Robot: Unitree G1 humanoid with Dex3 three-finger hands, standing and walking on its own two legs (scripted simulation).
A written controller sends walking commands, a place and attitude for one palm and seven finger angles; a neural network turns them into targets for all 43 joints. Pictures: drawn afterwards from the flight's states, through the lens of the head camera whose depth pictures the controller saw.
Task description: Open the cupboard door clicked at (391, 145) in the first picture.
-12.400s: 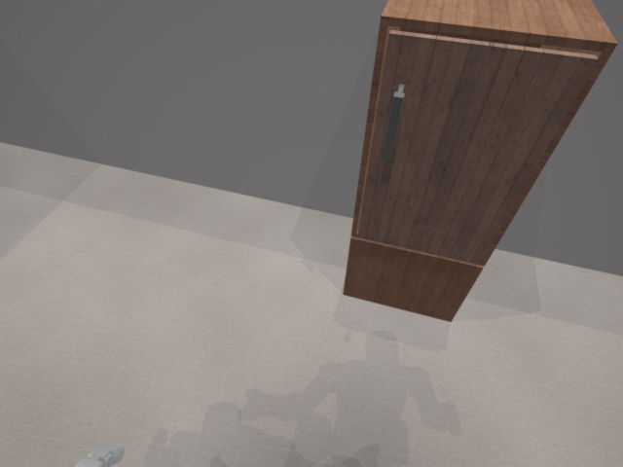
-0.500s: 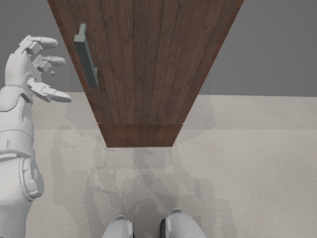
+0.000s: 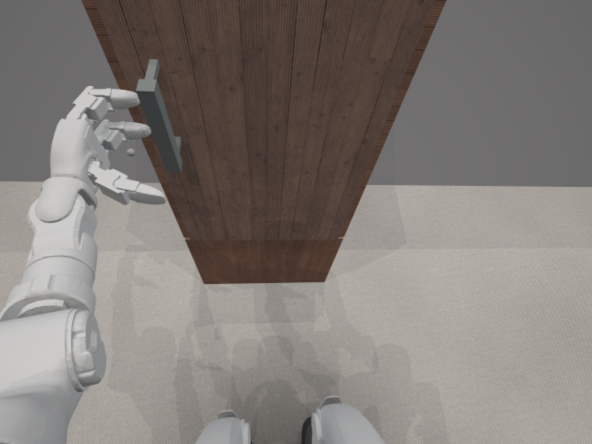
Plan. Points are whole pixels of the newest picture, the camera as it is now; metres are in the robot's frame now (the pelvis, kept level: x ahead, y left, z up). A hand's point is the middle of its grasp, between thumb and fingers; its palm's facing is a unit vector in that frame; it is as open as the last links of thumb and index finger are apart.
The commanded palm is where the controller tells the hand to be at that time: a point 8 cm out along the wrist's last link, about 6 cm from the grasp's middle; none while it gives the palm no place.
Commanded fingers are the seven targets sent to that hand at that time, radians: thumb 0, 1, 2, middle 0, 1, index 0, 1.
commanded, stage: slide the fingers in behind the handle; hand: left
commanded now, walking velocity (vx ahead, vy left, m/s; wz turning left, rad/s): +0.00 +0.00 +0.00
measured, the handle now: (164, 120) +0.53 +0.15 +0.08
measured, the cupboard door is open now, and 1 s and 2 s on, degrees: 0 0 0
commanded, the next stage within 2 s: close the thumb around the handle in 1.04 s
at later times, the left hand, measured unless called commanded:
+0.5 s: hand (164, 152) +0.48 +0.15 +0.07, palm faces -0.03 -1.00 -0.04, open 13.9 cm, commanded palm +0.46 +0.19 +0.08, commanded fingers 0.00 -0.50 0.30 -0.30 -1.20 -0.30 -1.20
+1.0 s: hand (169, 152) +0.48 +0.14 +0.07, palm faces -0.01 -1.00 -0.03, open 13.9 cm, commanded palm +0.46 +0.20 +0.08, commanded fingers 0.00 -0.50 0.30 -0.30 -1.20 -0.30 -1.20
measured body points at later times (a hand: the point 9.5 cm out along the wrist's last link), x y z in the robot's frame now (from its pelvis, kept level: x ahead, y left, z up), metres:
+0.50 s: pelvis +0.00 -0.01 +0.00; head +0.11 +0.00 +0.43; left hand +0.48 +0.21 +0.08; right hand +0.02 -0.27 -0.12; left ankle -0.01 +0.09 -0.68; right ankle +0.03 -0.11 -0.68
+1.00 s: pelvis -0.01 -0.02 +0.00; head +0.10 -0.01 +0.43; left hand +0.48 +0.20 +0.08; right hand +0.02 -0.28 -0.12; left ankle -0.01 +0.09 -0.68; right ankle +0.03 -0.11 -0.68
